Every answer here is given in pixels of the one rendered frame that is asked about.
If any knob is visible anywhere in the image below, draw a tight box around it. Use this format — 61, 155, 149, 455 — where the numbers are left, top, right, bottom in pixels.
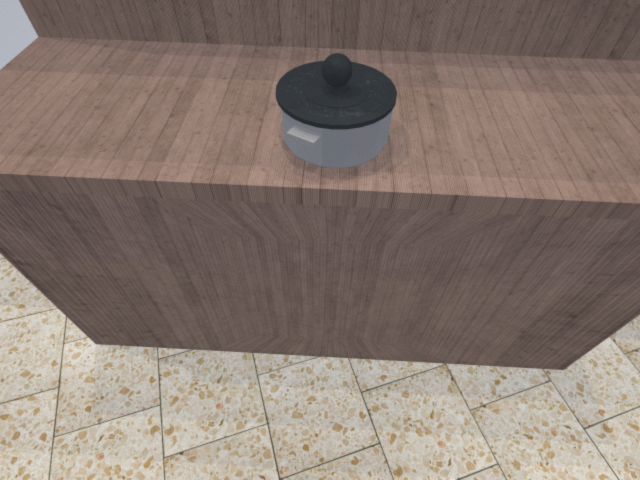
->
322, 53, 353, 87

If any lid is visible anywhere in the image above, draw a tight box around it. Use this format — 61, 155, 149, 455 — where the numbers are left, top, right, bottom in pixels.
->
276, 61, 397, 129

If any pot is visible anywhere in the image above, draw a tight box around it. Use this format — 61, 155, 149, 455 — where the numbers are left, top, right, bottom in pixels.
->
282, 109, 393, 168

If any table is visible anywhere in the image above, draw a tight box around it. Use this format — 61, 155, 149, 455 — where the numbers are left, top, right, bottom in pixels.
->
0, 0, 640, 370

